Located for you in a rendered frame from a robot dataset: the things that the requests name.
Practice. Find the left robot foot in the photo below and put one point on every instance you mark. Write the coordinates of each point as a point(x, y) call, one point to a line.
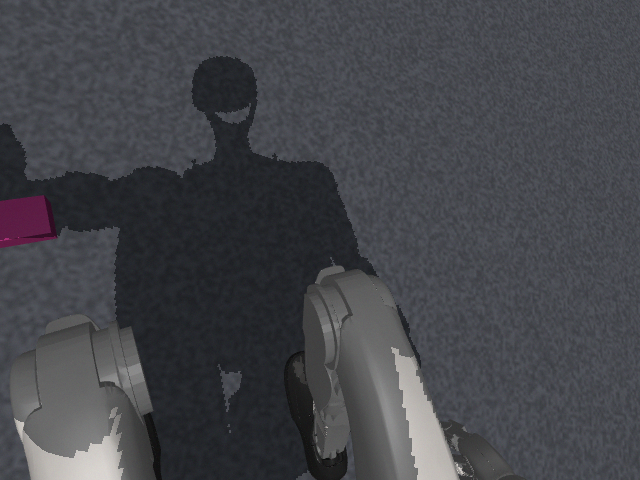
point(154, 444)

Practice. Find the small box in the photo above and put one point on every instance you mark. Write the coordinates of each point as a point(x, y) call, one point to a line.
point(26, 220)

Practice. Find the right robot hand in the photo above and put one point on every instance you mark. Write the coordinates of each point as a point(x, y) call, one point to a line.
point(479, 460)

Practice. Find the right robot foot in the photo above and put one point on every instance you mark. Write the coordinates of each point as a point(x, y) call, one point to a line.
point(301, 408)

